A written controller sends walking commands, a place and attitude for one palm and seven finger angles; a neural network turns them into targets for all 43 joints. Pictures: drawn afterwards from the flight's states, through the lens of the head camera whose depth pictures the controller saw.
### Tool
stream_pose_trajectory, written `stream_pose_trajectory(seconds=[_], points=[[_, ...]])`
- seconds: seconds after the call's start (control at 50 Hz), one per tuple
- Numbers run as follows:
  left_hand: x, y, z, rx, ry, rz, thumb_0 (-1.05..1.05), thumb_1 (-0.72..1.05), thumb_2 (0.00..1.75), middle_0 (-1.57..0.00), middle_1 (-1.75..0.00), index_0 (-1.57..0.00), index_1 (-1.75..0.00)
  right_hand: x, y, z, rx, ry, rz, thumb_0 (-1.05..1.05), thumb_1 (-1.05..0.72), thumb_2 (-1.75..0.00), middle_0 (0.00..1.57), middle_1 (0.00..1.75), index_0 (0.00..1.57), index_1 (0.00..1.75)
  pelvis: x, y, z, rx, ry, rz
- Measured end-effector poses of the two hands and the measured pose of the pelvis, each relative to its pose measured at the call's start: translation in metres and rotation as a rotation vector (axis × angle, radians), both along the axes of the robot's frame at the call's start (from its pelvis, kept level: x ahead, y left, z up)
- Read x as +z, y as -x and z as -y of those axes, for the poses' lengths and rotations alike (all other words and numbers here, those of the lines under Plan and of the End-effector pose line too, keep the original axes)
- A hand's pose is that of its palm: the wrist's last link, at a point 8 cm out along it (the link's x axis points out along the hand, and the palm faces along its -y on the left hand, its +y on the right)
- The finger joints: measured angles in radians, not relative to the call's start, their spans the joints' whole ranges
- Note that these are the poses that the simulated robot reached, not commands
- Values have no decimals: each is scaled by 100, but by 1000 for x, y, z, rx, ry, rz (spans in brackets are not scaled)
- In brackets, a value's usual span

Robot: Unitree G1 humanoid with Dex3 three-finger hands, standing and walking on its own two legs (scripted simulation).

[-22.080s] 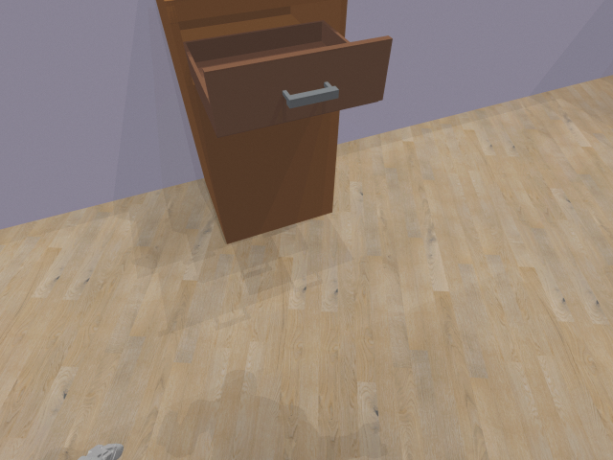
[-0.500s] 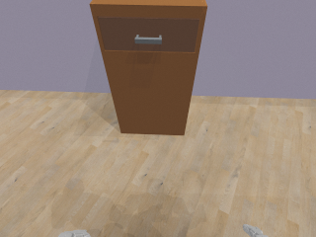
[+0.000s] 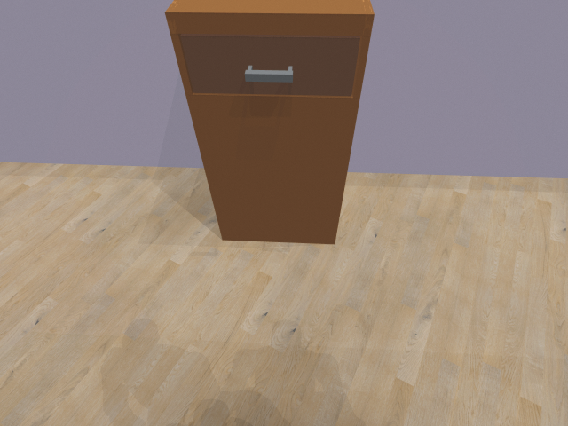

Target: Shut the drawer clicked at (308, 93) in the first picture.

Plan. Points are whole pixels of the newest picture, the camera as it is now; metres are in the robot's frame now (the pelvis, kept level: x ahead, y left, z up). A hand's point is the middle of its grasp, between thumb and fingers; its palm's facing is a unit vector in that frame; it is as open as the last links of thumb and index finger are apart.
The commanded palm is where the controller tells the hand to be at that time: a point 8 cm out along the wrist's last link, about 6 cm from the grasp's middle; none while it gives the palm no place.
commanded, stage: let the arm hang, fingers relaxed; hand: left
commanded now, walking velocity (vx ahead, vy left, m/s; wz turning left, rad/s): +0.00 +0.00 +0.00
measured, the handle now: (269, 72) +0.93 +0.09 +0.03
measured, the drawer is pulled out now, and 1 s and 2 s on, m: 0.00 0.00 0.00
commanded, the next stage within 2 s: look to check the result in 0.36 s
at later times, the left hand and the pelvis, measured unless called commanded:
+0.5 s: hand out of the picture +0.02 +0.16 -0.17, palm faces +0.02 -0.98 -0.20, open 7.3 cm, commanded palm none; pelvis +0.01 -0.01 +0.00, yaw +0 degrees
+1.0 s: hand out of the picture +0.05 +0.18 -0.17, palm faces +0.01 -0.97 -0.24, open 7.4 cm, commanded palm none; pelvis +0.01 -0.02 +0.00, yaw +0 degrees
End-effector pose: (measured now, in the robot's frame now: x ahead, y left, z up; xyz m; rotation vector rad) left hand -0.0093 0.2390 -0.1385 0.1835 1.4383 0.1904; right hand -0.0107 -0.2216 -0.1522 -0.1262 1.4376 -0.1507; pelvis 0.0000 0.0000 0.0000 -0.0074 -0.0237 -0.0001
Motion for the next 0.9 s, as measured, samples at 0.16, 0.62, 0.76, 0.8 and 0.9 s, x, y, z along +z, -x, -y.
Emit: stream_pose_trajectory(seconds=[0.16, 0.62, 0.76, 0.8, 0.9], points=[[-3, -35, 19, -22, 31, 92, 1, 93, 90, -22, -32, -22, -32, 1, -16, 0, -7, 2, 54, 1, -92, -90, 20, 30, 20, 30, 0, -3, 3, -4, -3, 2], [-3, -21, 26, -5, 36, 25, 1, 91, 90, -20, -30, -20, -30, 5, -10, 18, -14, 23, 4, 1, -91, -90, 20, 30, 20, 30, 2, -11, 13, -7, -2, 4], [-2, -28, 23, -9, 27, 38, 1, 91, 90, -20, -30, -20, -30, 6, -20, 25, -10, 36, 24, 1, -91, -90, 20, 30, 20, 30, 2, -13, 15, -7, -2, 4], [-2, -32, 22, -12, 23, 48, 1, 91, 90, -20, -30, -20, -30, 7, -24, 28, -6, 41, 34, 1, -91, -90, 20, 30, 20, 30, 3, -13, 16, -7, -2, 5], [1, -44, 18, -23, 13, 80, 1, 91, 90, -20, -30, -20, -30, 9, -35, 35, 1, 54, 62, 1, -91, -90, 20, 30, 20, 30, 3, -14, 17, -7, -2, 8]])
